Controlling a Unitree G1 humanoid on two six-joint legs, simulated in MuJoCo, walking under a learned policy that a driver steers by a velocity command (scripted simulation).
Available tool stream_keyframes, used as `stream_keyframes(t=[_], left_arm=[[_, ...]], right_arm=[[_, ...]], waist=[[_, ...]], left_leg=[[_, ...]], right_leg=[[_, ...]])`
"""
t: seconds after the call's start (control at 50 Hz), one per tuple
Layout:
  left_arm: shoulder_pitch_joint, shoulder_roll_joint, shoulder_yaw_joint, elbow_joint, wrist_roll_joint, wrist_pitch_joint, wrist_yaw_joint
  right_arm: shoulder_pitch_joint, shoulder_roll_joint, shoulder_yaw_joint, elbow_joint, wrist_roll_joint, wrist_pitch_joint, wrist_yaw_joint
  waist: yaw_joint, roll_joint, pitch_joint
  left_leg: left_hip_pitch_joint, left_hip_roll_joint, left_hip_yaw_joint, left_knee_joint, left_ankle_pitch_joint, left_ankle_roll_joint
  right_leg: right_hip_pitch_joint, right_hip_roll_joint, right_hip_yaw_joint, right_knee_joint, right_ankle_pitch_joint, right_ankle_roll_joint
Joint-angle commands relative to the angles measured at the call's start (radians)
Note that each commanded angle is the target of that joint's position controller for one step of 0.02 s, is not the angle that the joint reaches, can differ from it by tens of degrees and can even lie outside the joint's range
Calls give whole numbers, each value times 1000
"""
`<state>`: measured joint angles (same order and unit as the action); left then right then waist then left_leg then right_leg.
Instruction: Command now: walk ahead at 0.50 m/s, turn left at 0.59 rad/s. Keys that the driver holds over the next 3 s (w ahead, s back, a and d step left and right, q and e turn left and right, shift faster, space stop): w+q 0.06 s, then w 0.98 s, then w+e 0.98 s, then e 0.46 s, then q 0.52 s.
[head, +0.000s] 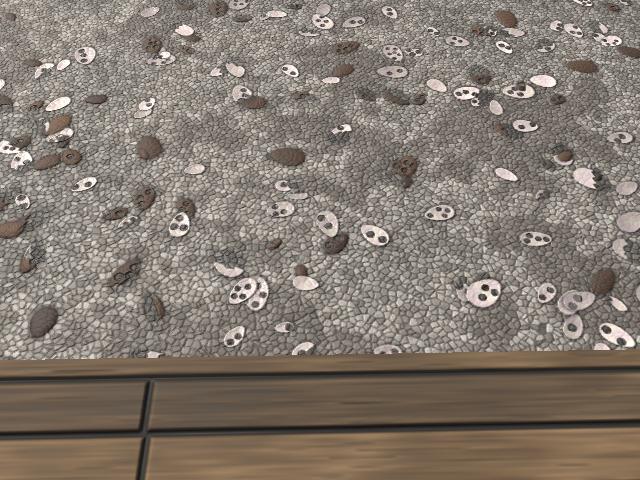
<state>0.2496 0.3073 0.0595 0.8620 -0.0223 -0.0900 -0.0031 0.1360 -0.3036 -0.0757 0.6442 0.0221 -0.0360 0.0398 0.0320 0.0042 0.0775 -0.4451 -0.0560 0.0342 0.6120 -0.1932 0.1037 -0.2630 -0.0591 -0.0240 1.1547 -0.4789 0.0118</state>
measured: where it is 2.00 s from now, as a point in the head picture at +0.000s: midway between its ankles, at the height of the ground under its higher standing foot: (334, 205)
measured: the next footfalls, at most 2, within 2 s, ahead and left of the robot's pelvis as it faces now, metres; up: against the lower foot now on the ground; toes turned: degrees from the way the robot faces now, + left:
right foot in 0.42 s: +0.43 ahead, -0.12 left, +0.00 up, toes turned +7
left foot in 0.94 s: +0.69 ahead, +0.16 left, +0.00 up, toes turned +9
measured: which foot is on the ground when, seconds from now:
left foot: down 0.00-0.44, up 0.46-0.92, down 0.94-1.00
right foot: up 0.00-0.40, down 0.42-0.96, up 0.98-1.00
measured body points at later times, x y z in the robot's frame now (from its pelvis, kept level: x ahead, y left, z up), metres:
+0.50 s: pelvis +0.30 -0.04 +0.00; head +0.33 -0.04 +0.45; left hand +0.45 +0.24 -0.08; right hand +0.38 -0.32 -0.12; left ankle +0.13 +0.07 -0.65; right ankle +0.39 -0.13 -0.72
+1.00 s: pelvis +0.58 +0.04 +0.00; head +0.61 +0.05 +0.45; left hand +0.54 +0.32 -0.13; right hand +0.82 -0.17 -0.07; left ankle +0.66 +0.15 -0.72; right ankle +0.42 -0.12 -0.67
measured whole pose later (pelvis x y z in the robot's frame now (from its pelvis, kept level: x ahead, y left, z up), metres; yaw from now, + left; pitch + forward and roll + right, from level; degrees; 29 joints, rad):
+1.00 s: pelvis +0.58 +0.04 +0.00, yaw +8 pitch +3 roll -1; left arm 0.37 0.31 0.05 0.88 -0.02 -0.06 0.00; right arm 0.07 -0.27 -0.04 0.67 0.00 -0.09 0.03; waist 0.05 -0.01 0.03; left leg -0.47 0.00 0.03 0.56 -0.14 0.05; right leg -0.18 0.00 0.04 0.90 -0.48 -0.02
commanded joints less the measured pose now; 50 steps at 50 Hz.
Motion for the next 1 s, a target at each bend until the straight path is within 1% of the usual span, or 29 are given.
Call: stream_keyframes(t=[0.02, 0.04, 0.1, 0.16, 0.22, 0.26, 0.3, 0.34, 0.38, 0.4, 0.42, 0.44, 0.46, 0.48, 0.5, 0.52, 0.54, 0.56, 0.62, 0.66, 0.74, 0.82, 0.88, 0.9, 0.92, 0.94, 0.96, 0.98, 1.0], left_arm=[[-77, 136, 23, -122, 15, -58, 3], [-50, 142, 29, -117, 22, -46, 2], [-35, 103, 24, -120, 35, -14, 0], [-133, 62, 6, -149, 39, -10, -2], [-236, 40, -7, -173, 27, -19, -16], [-284, 51, -6, -192, 17, -24, -24], [-315, 68, -2, -210, 16, -29, -33], [-307, 82, 3, -217, 18, -34, -41], [-241, 101, 13, -206, 18, -37, -41], [-135, 126, 30, -177, 21, -39, -36], [17, 170, 45, -150, 32, -40, -31], [150, 257, 67, -132, 44, -36, -27], [199, 205, 57, -97, 17, -27, -36], [144, 142, 37, -107, 1, -22, -33], [77, 113, 27, -121, 11, -13, -27], [23, 95, 17, -126, 23, -9, -27], [-8, 73, 9, -131, 32, -12, -27], [-21, 71, 7, -131, 37, -14, -26], [-9, 99, 15, -113, 23, -24, -22], [8, 119, 22, -100, 19, -21, -15], [67, 137, 25, -74, 7, -7, -7], [139, 148, 28, -36, 0, 13, -4], [139, 166, 36, -22, -3, 31, 4], [122, 176, 39, -24, -3, 36, 7], [108, 167, 34, -27, -2, 41, 9], [105, 128, 16, -44, 13, 40, 12], [214, 23, -19, -76, 22, 20, 6], [195, 51, -16, -60, 14, -3, -1], [108, 132, 7, -86, -14, -15, -9]], right_arm=[[126, -134, -40, -34, -7, -25, -9], [89, -117, -32, -49, -20, -26, -13], [86, -120, -31, -43, -17, -34, -28], [132, -128, -31, -11, -15, -36, -45], [184, -135, -30, 19, -11, -35, -49], [222, -143, -30, 44, -7, -36, -46], [251, -141, -31, 65, -5, -32, -47], [265, -144, -33, 81, -6, -22, -51], [250, -152, -35, 85, -6, -12, -54], [232, -144, -30, 81, -8, -8, -54], [225, -113, -15, 66, -17, -7, -55], [340, -41, 9, 51, -18, -19, -53], [361, -42, 15, 59, -4, -33, -50], [262, -128, -5, 47, 15, -40, -46], [171, -134, -4, 23, 16, -45, -44], [121, -121, -3, 12, 0, -46, -43], [124, -113, -8, 15, -12, -43, -43], [150, -94, -6, 24, -11, -37, -41], [151, -53, 4, 26, -17, -26, -45], [87, -41, 11, 8, -22, -30, -45], [-49, -14, 24, -18, -15, -46, -31], [-152, -23, 23, -53, -4, -56, -10], [-141, -51, 14, -61, -5, -62, 3], [-85, -72, 3, -47, -8, -63, 2], [41, -107, -17, -9, -12, -62, -4], [209, -162, -38, 30, -20, -59, -14], [311, -270, -63, 47, -36, -53, -20], [339, -199, -45, 56, -19, -48, -19], [273, -152, -25, 54, -13, -47, -20]], waist=[[-62, 4, -154], [-27, 32, -139], [-4, 32, -121], [-41, 42, -87], [-94, 59, -63], [-115, 64, -38], [-123, 67, -24], [-110, 81, -23], [-69, 107, -51], [-10, 97, -119], [59, 65, -255], [50, -142, -425], [58, -298, -473], [74, -176, -309], [62, -97, -200], [32, -51, -108], [0, -61, -84], [-21, -83, -81], [-39, -85, -76], [-23, -67, -64], [30, -60, -44], [61, -65, -17], [26, -84, -32], [-13, -93, -68], [-82, -80, -148], [-153, -44, -281], [-128, 185, -435], [-148, 243, -495], [-146, 169, -330]], left_leg=[[471, 278, -484, -335, 76, 202], [381, 254, -437, -355, 153, 195], [263, 226, -340, -397, 293, 203], [229, 180, -242, -410, 316, 164], [212, 159, -204, -413, 200, 122], [255, 189, -233, -406, 151, 119], [349, 229, -266, -363, 173, 117], [431, 268, -296, -321, 238, 105], [471, 268, -296, -246, 425, 81], [462, 224, -259, -125, 581, 59], [352, 172, -214, 89, 536, 26], [12, 30, -146, 464, 165, -50], [-212, -44, -182, 658, -380, -80], [-322, 24, -211, 728, -344, -72], [-332, 77, -166, 705, -256, -65], [-310, 115, -137, 630, -191, -67], [-258, 149, -138, 564, -141, -69], [-207, 162, -132, 532, -116, -75], [-200, 179, -103, 427, -61, -103], [-223, 186, -93, 305, 45, -118], [-164, 150, -53, 47, 256, -120], [-175, 124, -49, -63, 256, -100], [-132, 104, -45, -110, 147, -60], [-42, 79, -23, -127, 122, -42], [142, 54, 4, -154, 140, -13], [426, 140, -78, -105, 174, 37], [830, 401, -519, -126, 49, 196], [871, 453, -766, -266, -65, 236], [754, 417, -635, -290, -125, 186]], right_leg=[[-471, -55, 104, 41, 119, -20], [-401, -73, 113, 1, 153, -12], [-347, -69, 80, -111, 227, 34], [-347, -55, 63, -323, 433, 57], [-274, -13, 42, -521, 629, 47], [-281, -4, 50, -578, 647, 31], [-330, 1, 59, -623, 591, 5], [-342, 8, 60, -652, 505, -24], [-253, 37, 29, -672, 416, -59], [-100, 63, 0, -700, 438, -88], [163, -23, 76, -650, 494, -144], [555, -250, 450, -650, 412, -290], [665, -341, 780, -821, 186, -359], [560, -314, 699, -855, 33, -306], [419, -275, 562, -873, 50, -265], [273, -231, 464, -907, 145, -252], [189, -197, 401, -931, 227, -241], [138, -175, 359, -955, 287, -238], [91, -160, 256, -1003, 446, -261], [102, -149, 199, -1019, 512, -256], [119, -107, 104, -1020, 533, -215], [230, -158, 121, -981, 534, -206], [318, -197, 134, -906, 656, -181], [325, -187, 119, -836, 798, -167], [296, -145, 80, -688, 923, -144], [149, -98, 44, -456, 811, -110], [-264, 59, -7, -55, 375, -34], [-421, 102, 122, 92, -101, -31], [-514, 39, 138, 152, -59, -43]])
